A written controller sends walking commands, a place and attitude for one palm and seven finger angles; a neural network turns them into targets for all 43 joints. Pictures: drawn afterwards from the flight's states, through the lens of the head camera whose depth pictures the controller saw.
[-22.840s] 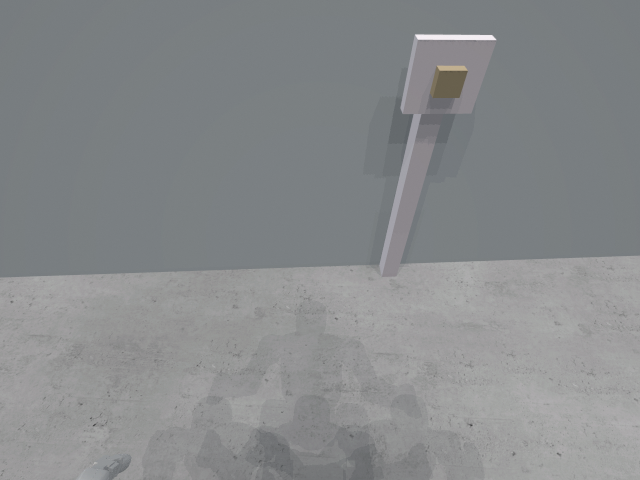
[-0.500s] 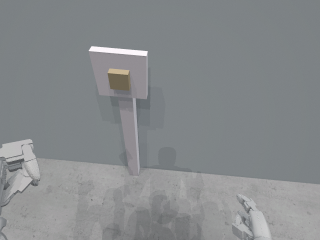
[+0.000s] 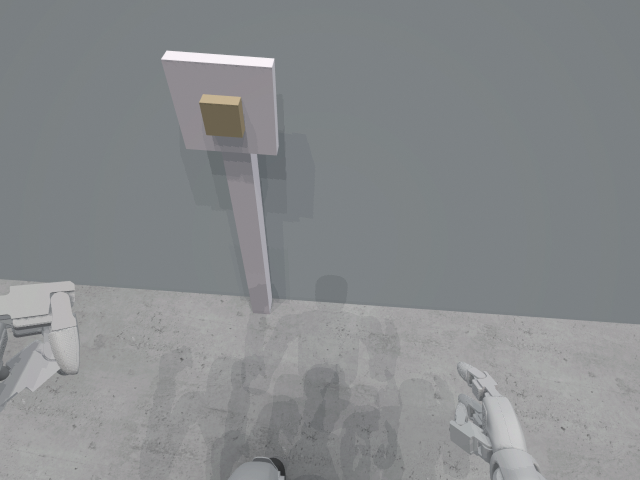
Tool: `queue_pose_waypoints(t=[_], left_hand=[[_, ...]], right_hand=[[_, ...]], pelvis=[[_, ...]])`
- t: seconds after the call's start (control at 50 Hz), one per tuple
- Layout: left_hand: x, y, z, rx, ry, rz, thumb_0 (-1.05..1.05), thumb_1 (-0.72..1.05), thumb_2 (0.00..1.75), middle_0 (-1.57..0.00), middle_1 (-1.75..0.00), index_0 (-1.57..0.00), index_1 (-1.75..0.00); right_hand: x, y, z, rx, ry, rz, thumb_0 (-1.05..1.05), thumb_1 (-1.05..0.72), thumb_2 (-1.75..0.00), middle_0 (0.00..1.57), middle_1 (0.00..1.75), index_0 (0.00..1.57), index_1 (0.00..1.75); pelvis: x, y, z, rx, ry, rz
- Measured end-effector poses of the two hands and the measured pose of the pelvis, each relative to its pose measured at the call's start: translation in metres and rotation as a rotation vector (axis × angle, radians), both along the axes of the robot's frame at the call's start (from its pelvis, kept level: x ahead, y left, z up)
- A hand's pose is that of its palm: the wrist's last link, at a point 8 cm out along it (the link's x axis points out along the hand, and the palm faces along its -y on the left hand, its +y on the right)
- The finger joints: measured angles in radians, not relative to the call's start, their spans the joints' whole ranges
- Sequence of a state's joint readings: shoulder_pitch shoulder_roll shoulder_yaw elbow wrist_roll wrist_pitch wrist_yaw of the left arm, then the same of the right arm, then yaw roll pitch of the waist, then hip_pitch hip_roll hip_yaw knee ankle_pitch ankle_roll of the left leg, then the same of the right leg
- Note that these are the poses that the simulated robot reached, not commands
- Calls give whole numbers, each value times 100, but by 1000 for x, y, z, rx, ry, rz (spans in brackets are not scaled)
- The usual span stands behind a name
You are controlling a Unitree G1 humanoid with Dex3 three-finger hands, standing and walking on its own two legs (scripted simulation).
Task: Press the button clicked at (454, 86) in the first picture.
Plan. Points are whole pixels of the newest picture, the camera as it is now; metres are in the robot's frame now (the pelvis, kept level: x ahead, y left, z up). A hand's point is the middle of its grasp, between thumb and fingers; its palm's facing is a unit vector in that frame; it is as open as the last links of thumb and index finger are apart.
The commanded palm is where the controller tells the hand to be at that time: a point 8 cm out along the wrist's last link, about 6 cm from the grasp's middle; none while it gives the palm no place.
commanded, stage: step back with the hand held close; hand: left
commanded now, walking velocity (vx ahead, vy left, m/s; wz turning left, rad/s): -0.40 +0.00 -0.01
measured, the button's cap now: (223, 115) +0.67 +0.22 +0.06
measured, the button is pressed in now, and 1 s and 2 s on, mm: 0 0 0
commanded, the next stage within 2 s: stop stepping back and stand still in 0.10 s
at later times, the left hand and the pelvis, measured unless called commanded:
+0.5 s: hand out of the picture +0.03 +0.24 +0.19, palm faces +0.43 -0.81 -0.41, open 3.1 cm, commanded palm -0.01 +0.28 +0.19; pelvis -0.14 -0.01 +0.00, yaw +2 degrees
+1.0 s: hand out of the picture -0.01 +0.23 +0.17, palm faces +0.44 -0.80 -0.42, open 3.1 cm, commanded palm -0.07 +0.27 +0.19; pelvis -0.18 -0.02 +0.00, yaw +2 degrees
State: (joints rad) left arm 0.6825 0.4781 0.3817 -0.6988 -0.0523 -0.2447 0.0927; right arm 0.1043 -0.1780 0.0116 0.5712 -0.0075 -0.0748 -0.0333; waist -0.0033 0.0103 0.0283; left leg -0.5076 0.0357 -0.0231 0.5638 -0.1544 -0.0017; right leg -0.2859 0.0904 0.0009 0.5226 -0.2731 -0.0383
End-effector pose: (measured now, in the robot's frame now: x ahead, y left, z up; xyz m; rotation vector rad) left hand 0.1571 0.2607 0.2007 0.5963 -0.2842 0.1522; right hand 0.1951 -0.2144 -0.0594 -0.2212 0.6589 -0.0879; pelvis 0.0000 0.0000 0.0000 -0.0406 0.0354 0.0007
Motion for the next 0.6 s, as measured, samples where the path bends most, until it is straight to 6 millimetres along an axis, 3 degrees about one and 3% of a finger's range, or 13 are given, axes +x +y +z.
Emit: queue_pose_waypoints(t=[0.1,0.2,0.28,0.44,0.52,0.6], left_hand=[[-39,19,9,-19,-61,132,1,88,90,-131,-150,-131,-150],[-65,38,-19,-116,-35,230,1,88,90,-130,-150,-131,-150],[-89,30,-33,-135,14,185,1,89,90,-130,-150,-131,-150],[-151,6,2,-57,-99,122,1,88,90,-131,-150,-131,-150],[-168,18,4,-110,-156,180,1,88,90,-131,-150,-131,-150],[-176,33,-13,-170,-135,225,1,88,90,-131,-150,-131,-150]], right_hand=[[-31,-16,7,-41,48,-48,1,-90,-90,21,30,20,30],[-59,-19,5,-110,57,-36,1,-90,-90,20,30,20,30],[-92,-10,6,-88,51,-23,1,-91,-90,20,30,20,30],[-161,-5,1,-11,7,-13,1,-90,-90,21,30,20,30],[-193,-17,-5,-42,78,-40,1,-90,-90,21,30,20,30],[-217,-26,-5,-90,79,-83,1,-90,-90,21,30,20,30]], pelvis=[[-17,-2,9,44,20,11],[-53,6,3,18,26,46],[-87,4,2,58,6,32],[-125,-8,1,31,-30,23],[-140,-5,6,43,-32,25],[-152,4,3,32,-32,23]])
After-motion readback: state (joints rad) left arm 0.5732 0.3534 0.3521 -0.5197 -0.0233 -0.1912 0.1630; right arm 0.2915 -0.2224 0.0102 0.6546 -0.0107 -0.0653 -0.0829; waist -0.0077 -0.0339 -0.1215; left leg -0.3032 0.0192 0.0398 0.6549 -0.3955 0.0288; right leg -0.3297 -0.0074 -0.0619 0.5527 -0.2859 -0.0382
